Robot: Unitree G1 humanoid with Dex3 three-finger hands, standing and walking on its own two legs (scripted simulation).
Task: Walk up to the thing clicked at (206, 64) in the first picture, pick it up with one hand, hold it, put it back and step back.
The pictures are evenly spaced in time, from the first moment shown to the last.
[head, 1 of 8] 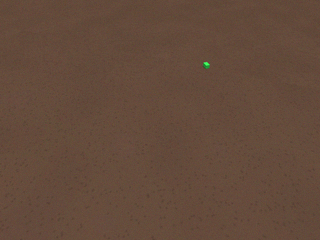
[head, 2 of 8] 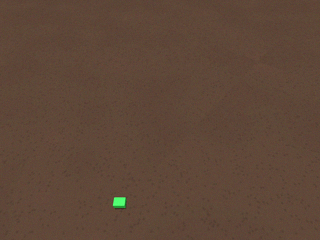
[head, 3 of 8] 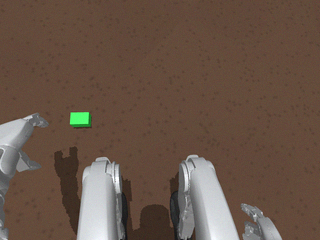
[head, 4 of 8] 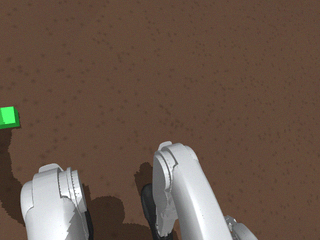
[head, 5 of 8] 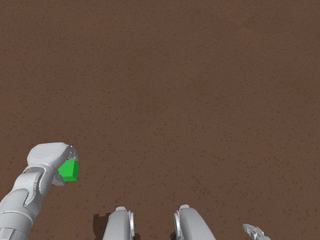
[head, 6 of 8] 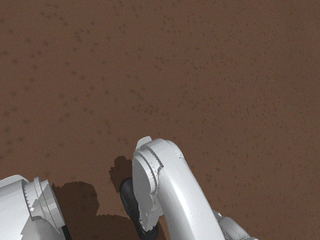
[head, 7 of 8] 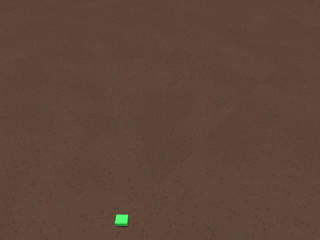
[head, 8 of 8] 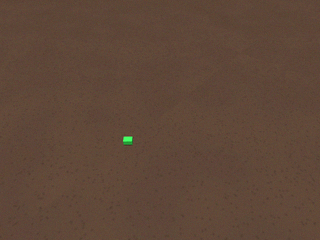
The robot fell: no
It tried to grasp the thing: yes
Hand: left
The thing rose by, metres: 0.69
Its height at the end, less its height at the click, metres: +0.00
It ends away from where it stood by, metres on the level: 0.01
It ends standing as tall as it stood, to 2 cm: yes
